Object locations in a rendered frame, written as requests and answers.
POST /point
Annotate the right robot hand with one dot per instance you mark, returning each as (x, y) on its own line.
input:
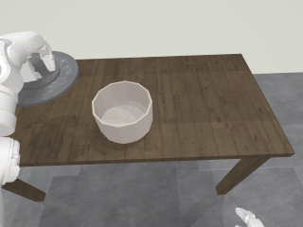
(248, 217)

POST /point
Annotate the knob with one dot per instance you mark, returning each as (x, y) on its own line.
(38, 65)

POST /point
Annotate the lid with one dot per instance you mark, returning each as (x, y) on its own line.
(52, 84)

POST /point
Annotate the left robot hand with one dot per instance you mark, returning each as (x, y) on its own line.
(32, 42)

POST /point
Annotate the robot left upper arm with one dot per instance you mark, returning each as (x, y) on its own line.
(9, 168)

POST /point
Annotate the left robot forearm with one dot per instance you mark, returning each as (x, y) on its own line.
(12, 57)

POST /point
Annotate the pot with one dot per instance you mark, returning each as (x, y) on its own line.
(123, 111)

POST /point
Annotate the table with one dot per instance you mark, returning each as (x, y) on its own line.
(204, 107)

